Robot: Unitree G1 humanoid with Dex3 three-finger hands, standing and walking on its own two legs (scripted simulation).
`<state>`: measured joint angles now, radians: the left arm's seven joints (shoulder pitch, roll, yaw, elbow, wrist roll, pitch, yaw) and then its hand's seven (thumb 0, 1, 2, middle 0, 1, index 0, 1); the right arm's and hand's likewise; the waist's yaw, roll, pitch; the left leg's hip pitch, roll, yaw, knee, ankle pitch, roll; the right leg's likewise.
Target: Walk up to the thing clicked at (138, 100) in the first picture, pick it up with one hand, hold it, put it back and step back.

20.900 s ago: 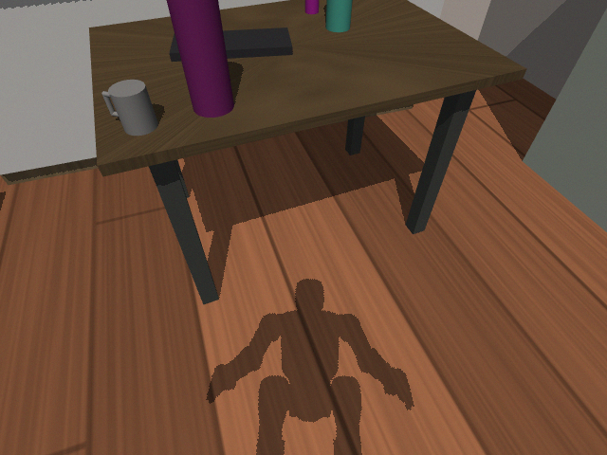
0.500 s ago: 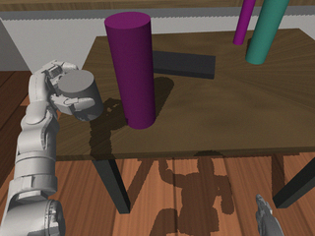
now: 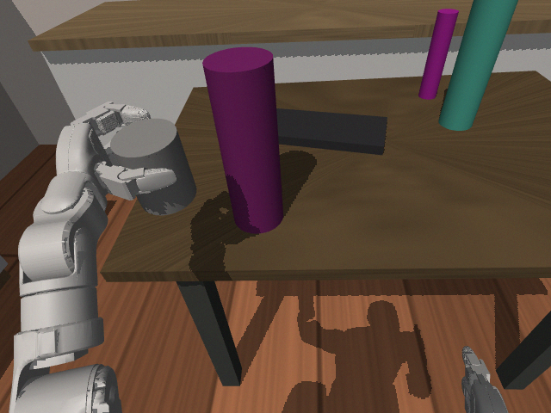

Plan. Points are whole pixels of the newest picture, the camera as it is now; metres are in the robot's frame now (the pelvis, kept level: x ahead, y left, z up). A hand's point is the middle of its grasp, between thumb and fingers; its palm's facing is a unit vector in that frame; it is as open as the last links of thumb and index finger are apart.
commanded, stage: lift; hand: left
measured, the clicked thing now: (149, 163) +0.38 +0.18 +0.23
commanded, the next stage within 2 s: hold in 0.36 s
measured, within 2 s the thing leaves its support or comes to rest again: neither
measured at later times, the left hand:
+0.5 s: hand (126, 143) +0.35 +0.18 +0.28, palm faces +0.18 -0.98 +0.01, open 11.2 cm
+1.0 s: hand (121, 133) +0.33 +0.17 +0.30, palm faces +0.16 -0.99 +0.01, open 11.2 cm
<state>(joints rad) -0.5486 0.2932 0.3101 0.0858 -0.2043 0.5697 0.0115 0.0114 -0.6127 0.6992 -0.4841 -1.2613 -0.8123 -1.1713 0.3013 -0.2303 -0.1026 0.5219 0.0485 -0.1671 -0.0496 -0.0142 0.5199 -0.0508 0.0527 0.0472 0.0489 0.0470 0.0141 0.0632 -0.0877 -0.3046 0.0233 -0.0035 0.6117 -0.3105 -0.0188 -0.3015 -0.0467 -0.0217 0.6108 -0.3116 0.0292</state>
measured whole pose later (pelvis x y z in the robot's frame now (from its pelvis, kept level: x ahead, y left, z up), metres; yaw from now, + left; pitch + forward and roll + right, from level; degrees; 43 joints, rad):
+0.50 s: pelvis +0.00 +0.00 +0.00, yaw +0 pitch -1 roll +0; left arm -0.56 0.30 0.32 -0.04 -0.23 0.73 0.03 0.01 -0.61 0.69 -0.49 -1.25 -0.82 -1.16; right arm 0.28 -0.22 -0.10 0.60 0.06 -0.23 -0.04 -0.01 0.51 -0.05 0.05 0.05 0.05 0.05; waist 0.03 0.08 -0.10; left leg -0.28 0.02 0.00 0.59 -0.30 -0.02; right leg -0.28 -0.05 -0.02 0.59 -0.30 0.03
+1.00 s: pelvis -0.01 +0.00 +0.00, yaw +0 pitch -2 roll +0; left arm -0.59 0.29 0.31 -0.11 -0.25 0.83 0.04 0.01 -0.61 0.68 -0.50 -1.23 -0.83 -1.15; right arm 0.27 -0.23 -0.13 0.63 0.07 -0.24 -0.01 -0.01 0.51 -0.06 0.05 0.05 0.05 0.05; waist 0.04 0.08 -0.11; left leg -0.28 0.02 0.00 0.59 -0.29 -0.01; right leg -0.27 -0.05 -0.02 0.59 -0.29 0.03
